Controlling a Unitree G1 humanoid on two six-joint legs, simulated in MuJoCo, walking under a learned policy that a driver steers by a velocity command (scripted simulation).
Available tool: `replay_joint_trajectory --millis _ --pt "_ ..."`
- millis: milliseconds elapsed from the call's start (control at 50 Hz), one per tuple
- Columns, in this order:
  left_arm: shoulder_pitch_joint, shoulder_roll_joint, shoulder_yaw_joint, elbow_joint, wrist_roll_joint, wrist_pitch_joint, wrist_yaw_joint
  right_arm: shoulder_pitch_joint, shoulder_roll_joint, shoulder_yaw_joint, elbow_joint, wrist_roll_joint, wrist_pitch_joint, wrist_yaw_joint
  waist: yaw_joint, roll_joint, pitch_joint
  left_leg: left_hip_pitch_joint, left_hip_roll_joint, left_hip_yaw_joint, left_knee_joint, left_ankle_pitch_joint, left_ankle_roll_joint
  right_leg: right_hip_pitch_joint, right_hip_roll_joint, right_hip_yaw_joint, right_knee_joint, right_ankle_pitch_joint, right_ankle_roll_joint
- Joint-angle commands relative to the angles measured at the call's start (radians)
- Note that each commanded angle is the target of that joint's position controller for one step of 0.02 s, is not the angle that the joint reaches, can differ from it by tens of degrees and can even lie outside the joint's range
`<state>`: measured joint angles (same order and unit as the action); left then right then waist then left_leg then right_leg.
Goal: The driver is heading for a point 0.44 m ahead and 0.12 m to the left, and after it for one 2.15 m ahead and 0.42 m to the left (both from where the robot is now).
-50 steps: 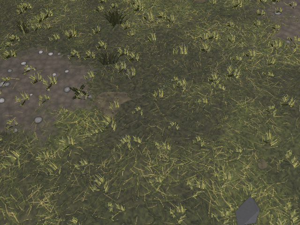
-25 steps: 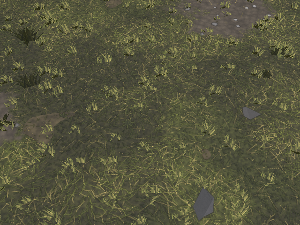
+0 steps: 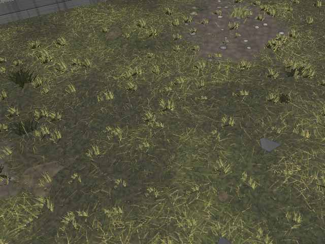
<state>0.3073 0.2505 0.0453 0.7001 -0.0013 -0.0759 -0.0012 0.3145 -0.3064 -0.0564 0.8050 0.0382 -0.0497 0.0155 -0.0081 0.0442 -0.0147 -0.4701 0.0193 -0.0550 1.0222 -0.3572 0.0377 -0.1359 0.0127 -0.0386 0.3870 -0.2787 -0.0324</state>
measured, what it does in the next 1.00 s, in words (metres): walks ahead, turning left: left foot, then right foot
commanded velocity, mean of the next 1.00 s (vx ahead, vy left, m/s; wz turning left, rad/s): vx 0.48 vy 0.00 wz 0.36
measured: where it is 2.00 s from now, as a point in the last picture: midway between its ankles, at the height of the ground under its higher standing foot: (128, 141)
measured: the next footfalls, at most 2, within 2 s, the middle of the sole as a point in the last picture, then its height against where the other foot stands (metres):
left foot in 0.32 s outside the picture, level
right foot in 0.82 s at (162, 214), level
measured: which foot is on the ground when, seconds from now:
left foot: up 0.00-0.30, down 0.32-0.82, up 0.84-1.00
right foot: down 0.00-0.32, up 0.34-0.80, down 0.82-1.00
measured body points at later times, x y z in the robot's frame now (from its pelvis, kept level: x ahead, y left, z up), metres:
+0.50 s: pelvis +0.25 +0.08 -0.01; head +0.29 +0.09 +0.44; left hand +0.30 +0.38 -0.11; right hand +0.45 -0.15 -0.11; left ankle +0.28 +0.15 -0.74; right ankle +0.25 -0.10 -0.65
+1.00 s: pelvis +0.55 +0.11 +0.00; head +0.57 +0.11 +0.45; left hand +0.53 +0.40 -0.10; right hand +0.77 -0.08 -0.11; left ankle +0.45 +0.22 -0.66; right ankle +0.61 +0.04 -0.74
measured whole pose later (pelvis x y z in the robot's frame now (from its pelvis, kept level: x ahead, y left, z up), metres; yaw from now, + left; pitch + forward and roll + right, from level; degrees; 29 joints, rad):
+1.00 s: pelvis +0.55 +0.11 +0.00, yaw +23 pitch +1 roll +0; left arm 0.30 0.27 0.04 0.71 0.00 -0.09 -0.03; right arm 0.24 -0.30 -0.04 0.71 -0.01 -0.07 0.00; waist 0.02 0.03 0.03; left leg -0.45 0.00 -0.06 1.09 -0.34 0.02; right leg -0.27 0.08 0.05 0.41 -0.15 -0.06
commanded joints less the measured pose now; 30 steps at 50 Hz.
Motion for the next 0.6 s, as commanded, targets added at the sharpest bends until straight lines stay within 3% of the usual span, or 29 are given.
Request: replay_joint_trajectory --millis 20,60,120,180,220,280,300,320,340,360,380,400,420,440,460,520,600 --pt "0.018 0.120 0.037 -0.035 0.011 -0.026 0.003 -0.107 -0.072 -0.021 -0.091 -0.007 -0.018 0.008 0.044 -0.159 0.113 -0.372 0.058 -0.073 0.060 0.153 -0.016 0.174 -0.264 0.212 -0.252 0.121 -0.128" --pt "0.019 0.124 0.041 -0.026 0.014 -0.031 0.006 -0.116 -0.043 -0.014 -0.099 -0.008 -0.012 0.013 0.040 -0.141 0.098 -0.348 0.053 -0.055 0.006 0.231 -0.045 0.147 -0.247 0.109 -0.258 0.264 -0.128" --pt "0.012 0.145 0.046 -0.009 0.010 -0.032 0.011 -0.195 -0.017 0.001 -0.137 -0.016 -0.009 0.023 0.054 -0.129 0.118 -0.261 0.052 0.003 -0.190 0.369 -0.060 0.078 -0.222 -0.007 -0.280 0.314 -0.118" --pt "0.058 0.176 0.054 0.026 -0.002 -0.027 0.018 -0.296 0.003 0.015 -0.184 -0.018 -0.012 0.043 0.087 -0.108 0.150 -0.205 0.045 0.061 -0.332 0.417 -0.032 0.085 -0.249 -0.061 -0.289 0.343 -0.112" --pt "0.075 0.190 0.059 0.046 -0.012 -0.017 0.019 -0.328 -0.010 0.012 -0.211 -0.014 -0.013 0.056 0.081 -0.105 0.153 -0.206 0.035 0.079 -0.385 0.375 0.001 0.161 -0.274 -0.085 -0.251 0.440 -0.102" --pt "0.066 0.233 0.070 0.050 -0.013 0.007 0.029 -0.278 -0.063 -0.013 -0.227 -0.014 -0.007 0.064 0.018 -0.155 0.055 -0.071 -0.048 0.155 -0.397 0.239 0.067 0.256 -0.286 -0.129 -0.051 0.960 -0.071" --pt "0.062 0.245 0.072 0.047 -0.011 0.019 0.034 -0.173 -0.102 -0.034 -0.207 -0.011 -0.001 0.060 -0.042 -0.166 -0.017 0.064 -0.088 0.173 -0.397 0.205 0.094 0.250 -0.277 -0.141 0.103 1.084 -0.057" --pt "0.052 0.246 0.069 0.039 -0.015 0.023 0.039 -0.020 -0.153 -0.064 -0.173 -0.008 0.005 0.048 -0.129 -0.144 -0.101 0.311 -0.116 0.160 -0.446 0.249 0.133 0.140 -0.248 -0.162 0.317 1.057 -0.029" --pt "0.077 0.207 0.051 0.018 0.002 0.013 0.041 0.120 -0.224 -0.089 -0.146 -0.007 0.021 0.023 -0.175 -0.021 -0.196 0.625 0.017 -0.067 -0.455 0.232 0.186 -0.121 -0.197 -0.150 0.628 0.640 0.008" --pt "0.189 0.063 0.005 -0.031 0.018 -0.015 0.019 0.076 -0.302 -0.092 -0.164 -0.010 0.011 0.020 -0.033 0.212 -0.325 0.899 0.279 -0.673 -0.574 -0.013 0.383 -0.514 0.019 -0.016 0.974 -0.309 0.061" --pt "0.055 0.165 0.021 -0.041 -0.015 -0.050 0.006 0.101 -0.214 -0.072 -0.180 -0.013 0.002 0.021 -0.126 0.089 -0.375 0.892 0.294 -0.776 -0.704 -0.099 0.366 -0.594 0.002 0.170 1.047 -0.298 0.042" --pt "-0.037 0.194 0.029 -0.078 -0.046 -0.064 0.001 0.062 -0.176 -0.060 -0.167 -0.020 -0.008 0.020 -0.119 0.051 -0.207 0.767 0.267 -0.628 -0.734 -0.034 0.316 -0.656 -0.038 0.155 1.011 -0.201 0.025" --pt "-0.056 0.180 0.023 -0.081 -0.032 -0.074 0.007 -0.003 -0.161 -0.054 -0.174 -0.015 -0.014 0.019 -0.067 -0.046 -0.106 0.601 0.221 -0.513 -0.739 0.081 0.285 -0.625 -0.083 0.146 0.920 -0.117 0.017" --pt "-0.057 0.180 0.028 -0.075 -0.005 -0.074 0.014 -0.065 -0.139 -0.048 -0.187 -0.021 -0.015 0.018 -0.025 -0.062 -0.052 0.470 0.181 -0.428 -0.748 0.196 0.267 -0.569 -0.109 0.139 0.843 -0.075 0.025" --pt "-0.032 0.185 0.033 -0.071 0.003 -0.063 0.013 -0.102 -0.121 -0.041 -0.205 -0.036 -0.017 0.013 0.011 -0.034 -0.038 0.383 0.155 -0.380 -0.772 0.276 0.266 -0.505 -0.129 0.147 0.818 -0.043 0.032" --pt "-0.011 0.159 0.028 -0.067 0.021 -0.029 0.015 -0.114 -0.119 -0.041 -0.193 -0.028 -0.024 0.003 0.040 -0.011 -0.008 0.238 0.124 -0.292 -0.813 0.403 0.278 -0.458 -0.136 0.115 0.719 -0.001 0.081" --pt "-0.171 0.117 0.010 -0.114 0.026 -0.027 0.017 -0.063 -0.145 -0.047 -0.162 -0.020 -0.017 -0.018 -0.012 0.003 0.032 0.171 0.050 -0.205 -0.802 0.387 0.225 -0.455 -0.098 0.091 0.435 0.246 0.116"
